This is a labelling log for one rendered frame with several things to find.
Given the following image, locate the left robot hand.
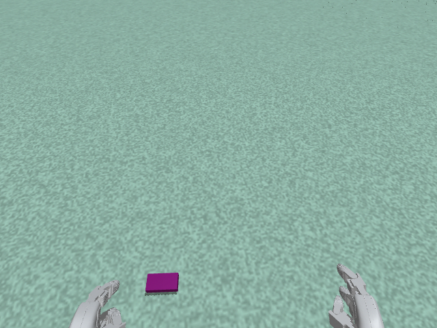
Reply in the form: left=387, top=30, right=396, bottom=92
left=68, top=280, right=126, bottom=328

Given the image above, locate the small box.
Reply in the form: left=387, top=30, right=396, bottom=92
left=145, top=273, right=179, bottom=292

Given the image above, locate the right robot hand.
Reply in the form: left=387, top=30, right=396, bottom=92
left=328, top=264, right=384, bottom=328

